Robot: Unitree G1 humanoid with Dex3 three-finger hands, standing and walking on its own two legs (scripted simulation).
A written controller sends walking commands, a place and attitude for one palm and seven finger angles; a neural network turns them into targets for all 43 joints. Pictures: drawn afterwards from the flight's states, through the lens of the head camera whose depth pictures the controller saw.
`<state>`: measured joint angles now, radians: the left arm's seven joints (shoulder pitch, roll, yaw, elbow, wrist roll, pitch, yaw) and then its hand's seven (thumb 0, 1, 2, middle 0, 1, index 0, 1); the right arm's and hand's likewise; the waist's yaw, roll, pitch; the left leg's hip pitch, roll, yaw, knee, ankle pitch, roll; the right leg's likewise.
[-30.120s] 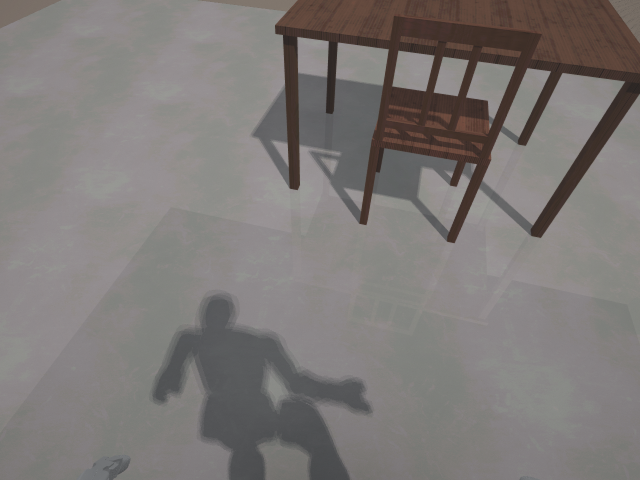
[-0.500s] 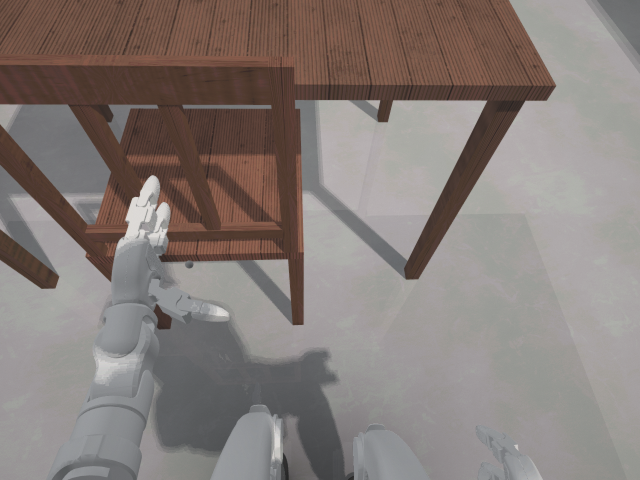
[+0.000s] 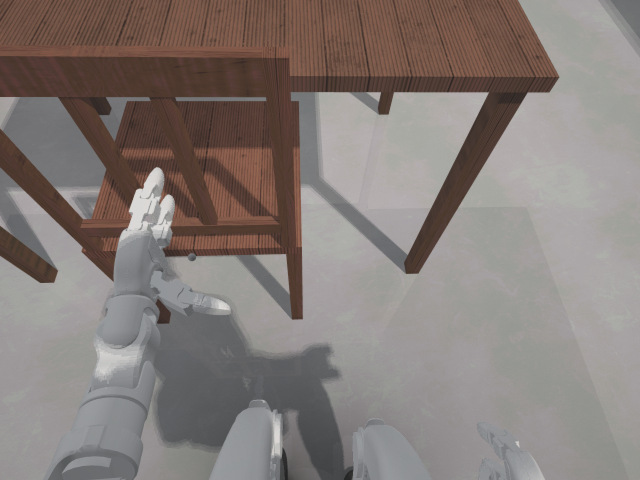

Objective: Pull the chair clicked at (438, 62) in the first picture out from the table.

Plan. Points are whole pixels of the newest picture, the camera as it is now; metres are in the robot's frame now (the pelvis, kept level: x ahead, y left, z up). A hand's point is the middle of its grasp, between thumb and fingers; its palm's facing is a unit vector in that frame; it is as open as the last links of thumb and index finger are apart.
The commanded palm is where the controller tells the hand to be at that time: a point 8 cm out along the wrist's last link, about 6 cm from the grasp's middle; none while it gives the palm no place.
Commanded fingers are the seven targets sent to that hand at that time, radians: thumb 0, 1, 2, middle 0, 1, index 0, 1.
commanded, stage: push the fingers through the gap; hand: left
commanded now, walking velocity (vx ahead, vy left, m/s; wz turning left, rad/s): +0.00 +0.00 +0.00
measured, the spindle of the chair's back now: (120, 171) +0.52 +0.30 +0.01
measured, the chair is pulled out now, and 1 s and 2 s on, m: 0.00 0.00 0.00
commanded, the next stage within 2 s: hook a spindle and tug to test in 1.60 s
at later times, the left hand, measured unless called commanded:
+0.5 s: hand (187, 227) +0.42 +0.18 +0.02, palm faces +0.08 -1.00 -0.03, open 16.9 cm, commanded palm +0.40 +0.23 +0.03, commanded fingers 0.00 -0.50 0.30 -0.06 -0.08 -0.06 -0.08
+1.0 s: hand (196, 197) +0.47 +0.18 +0.02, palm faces +0.07 -1.00 -0.04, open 16.9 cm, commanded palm +0.45 +0.22 +0.02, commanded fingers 0.00 -0.50 0.30 -0.06 -0.08 -0.06 -0.08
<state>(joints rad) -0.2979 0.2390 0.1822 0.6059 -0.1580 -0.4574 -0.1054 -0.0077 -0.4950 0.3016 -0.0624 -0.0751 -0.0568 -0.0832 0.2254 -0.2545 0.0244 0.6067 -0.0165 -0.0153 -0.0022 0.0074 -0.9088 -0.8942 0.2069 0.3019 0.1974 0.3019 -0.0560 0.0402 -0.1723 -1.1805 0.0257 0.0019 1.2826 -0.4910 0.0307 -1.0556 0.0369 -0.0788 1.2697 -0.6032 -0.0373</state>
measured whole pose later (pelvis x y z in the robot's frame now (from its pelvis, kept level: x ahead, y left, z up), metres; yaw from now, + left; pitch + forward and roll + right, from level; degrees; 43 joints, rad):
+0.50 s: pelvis +0.00 +0.00 +0.00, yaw -1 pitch +24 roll -3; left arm -0.45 0.28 0.27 0.76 -0.14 -0.46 -0.11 -0.01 -0.50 0.30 -0.06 -0.08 -0.06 -0.08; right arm 0.25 -0.26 0.02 0.63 -0.02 -0.01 0.00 0.01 -0.91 -0.89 0.21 0.30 0.20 0.30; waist -0.09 0.04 -0.17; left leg -1.21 0.03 0.01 1.29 -0.50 0.04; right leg -1.09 0.04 -0.07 1.27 -0.60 -0.03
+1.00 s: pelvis -0.01 +0.01 -0.01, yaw -1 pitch +25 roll -4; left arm -0.69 0.34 0.31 0.99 -0.07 -0.50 -0.07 -0.01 -0.50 0.30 -0.06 -0.08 -0.06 -0.08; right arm 0.27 -0.26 0.03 0.65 -0.05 0.03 0.02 0.00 -0.91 -0.89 0.21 0.30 0.20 0.30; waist -0.13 0.05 -0.17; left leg -1.28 0.03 0.00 1.32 -0.49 0.05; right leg -1.15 0.04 -0.08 1.29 -0.59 -0.02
